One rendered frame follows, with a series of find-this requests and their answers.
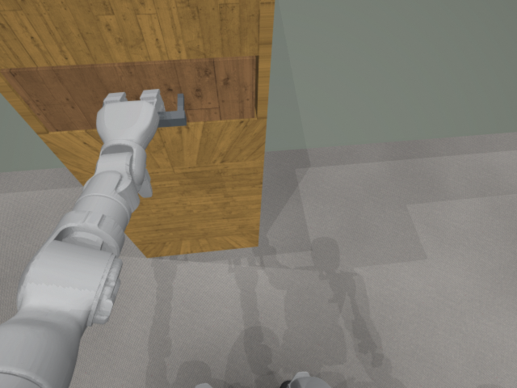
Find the left robot upper arm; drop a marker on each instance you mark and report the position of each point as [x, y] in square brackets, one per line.
[71, 287]

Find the handle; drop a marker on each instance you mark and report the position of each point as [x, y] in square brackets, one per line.
[174, 118]

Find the robot right shin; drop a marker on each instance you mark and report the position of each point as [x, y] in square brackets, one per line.
[300, 374]

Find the left robot forearm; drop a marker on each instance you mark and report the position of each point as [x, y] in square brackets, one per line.
[103, 210]

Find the cabinet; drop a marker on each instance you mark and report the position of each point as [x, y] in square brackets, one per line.
[206, 177]

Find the left robot hand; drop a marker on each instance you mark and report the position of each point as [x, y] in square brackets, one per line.
[135, 121]

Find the drawer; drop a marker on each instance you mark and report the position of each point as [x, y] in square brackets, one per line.
[68, 97]

